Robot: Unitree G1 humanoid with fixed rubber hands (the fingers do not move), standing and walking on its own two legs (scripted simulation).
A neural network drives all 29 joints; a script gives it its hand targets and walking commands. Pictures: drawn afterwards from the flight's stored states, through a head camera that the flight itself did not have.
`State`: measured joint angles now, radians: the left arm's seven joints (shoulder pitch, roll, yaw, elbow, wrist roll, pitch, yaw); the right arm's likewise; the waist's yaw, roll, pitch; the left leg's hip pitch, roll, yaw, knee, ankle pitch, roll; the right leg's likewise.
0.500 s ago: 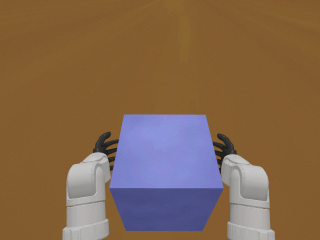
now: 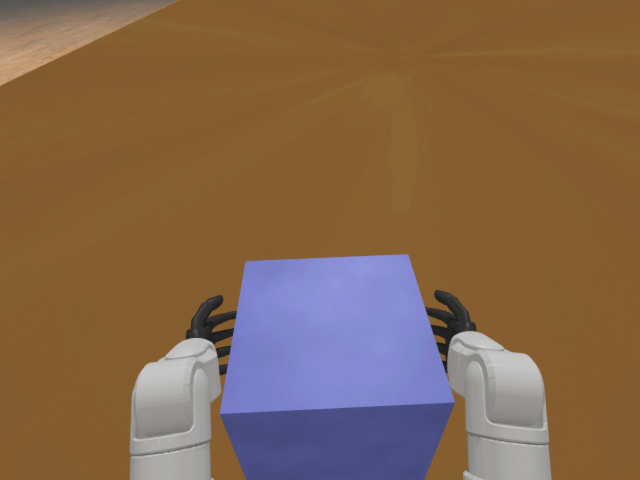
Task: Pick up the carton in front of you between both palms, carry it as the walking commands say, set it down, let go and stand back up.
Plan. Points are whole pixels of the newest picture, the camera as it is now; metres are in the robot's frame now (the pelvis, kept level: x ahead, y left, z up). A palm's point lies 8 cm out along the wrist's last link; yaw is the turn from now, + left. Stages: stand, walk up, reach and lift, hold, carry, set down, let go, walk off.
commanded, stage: carry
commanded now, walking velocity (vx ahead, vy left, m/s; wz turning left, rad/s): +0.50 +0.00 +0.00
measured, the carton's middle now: (332, 380) +0.27 +0.00 +0.01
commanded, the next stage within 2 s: none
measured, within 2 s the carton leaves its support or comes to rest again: neither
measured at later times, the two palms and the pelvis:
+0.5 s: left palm (229, 208) +0.60 +0.19 +0.05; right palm (389, 209) +0.58 -0.11 +0.06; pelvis +0.33 +0.06 +0.00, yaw -4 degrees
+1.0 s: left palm (253, 138) +0.82 +0.17 +0.09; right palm (386, 138) +0.81 -0.13 +0.08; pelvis +0.55 +0.02 -0.01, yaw -1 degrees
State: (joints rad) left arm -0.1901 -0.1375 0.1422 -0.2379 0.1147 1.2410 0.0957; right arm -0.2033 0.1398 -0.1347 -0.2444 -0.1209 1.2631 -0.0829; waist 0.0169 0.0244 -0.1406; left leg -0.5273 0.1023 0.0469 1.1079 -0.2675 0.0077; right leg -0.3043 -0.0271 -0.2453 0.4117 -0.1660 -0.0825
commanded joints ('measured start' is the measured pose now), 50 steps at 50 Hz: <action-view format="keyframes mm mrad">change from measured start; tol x32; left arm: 1 -546 -922 -734 -75 -441 -18 -281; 50 -448 -903 -721 -75 -405 -28 -267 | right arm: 1 -521 923 734 -65 389 -41 233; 50 -474 884 747 -113 415 -38 247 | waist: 1 -12 -132 -188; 15 -5 -177 -75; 19 -47 338 -333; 50 -14 -46 -302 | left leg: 1 -102 43 4 -133 79 -26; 16 234 -107 225 -692 147 24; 19 840 314 -575 -874 61 225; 32 534 140 118 -807 728 84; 42 181 -14 32 -515 -271 -56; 50 367 48 32 -628 315 -47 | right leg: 1 185 -270 275 -299 -186 -44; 16 346 -175 30 76 489 35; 19 -356 49 123 785 -295 132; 21 -422 -47 244 914 -274 78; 35 -70 -3 52 88 200 107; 40 509 -328 333 70 1033 -54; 50 268 -164 168 122 641 15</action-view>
